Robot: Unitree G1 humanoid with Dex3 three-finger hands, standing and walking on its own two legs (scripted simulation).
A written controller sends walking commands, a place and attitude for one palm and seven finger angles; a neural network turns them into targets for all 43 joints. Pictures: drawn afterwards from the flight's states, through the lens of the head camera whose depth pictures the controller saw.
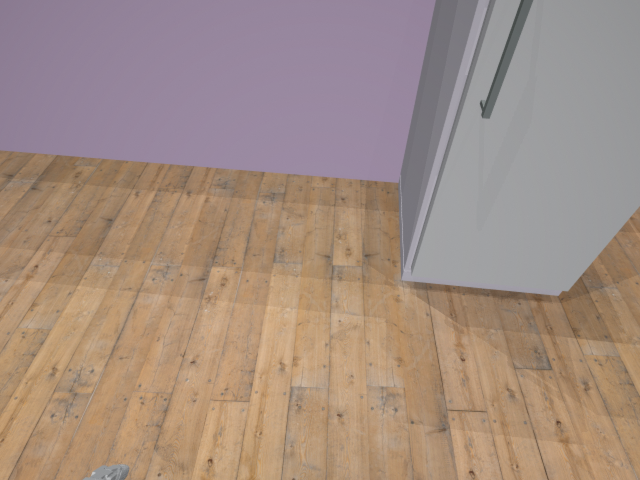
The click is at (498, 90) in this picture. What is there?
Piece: fridge door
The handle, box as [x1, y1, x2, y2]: [480, 0, 532, 118]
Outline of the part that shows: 532,0 521,0 489,93 486,100 481,100 480,102 482,109 482,117 489,118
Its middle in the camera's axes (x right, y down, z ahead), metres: +0.38 -0.43 +0.76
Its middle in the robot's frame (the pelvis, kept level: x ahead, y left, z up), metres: +0.90 -0.34 +0.21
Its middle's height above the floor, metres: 0.98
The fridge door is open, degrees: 0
